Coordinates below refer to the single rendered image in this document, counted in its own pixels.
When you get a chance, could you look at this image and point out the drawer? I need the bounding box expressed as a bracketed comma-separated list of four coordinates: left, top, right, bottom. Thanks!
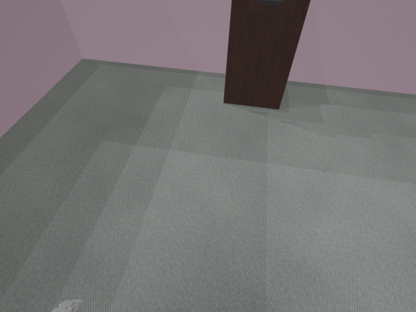
[235, 0, 306, 16]

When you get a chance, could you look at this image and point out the cabinet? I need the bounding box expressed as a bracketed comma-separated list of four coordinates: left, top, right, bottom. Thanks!
[224, 0, 310, 110]

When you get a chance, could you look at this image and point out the left robot hand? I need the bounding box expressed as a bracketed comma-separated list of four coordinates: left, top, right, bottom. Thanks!
[51, 299, 83, 312]

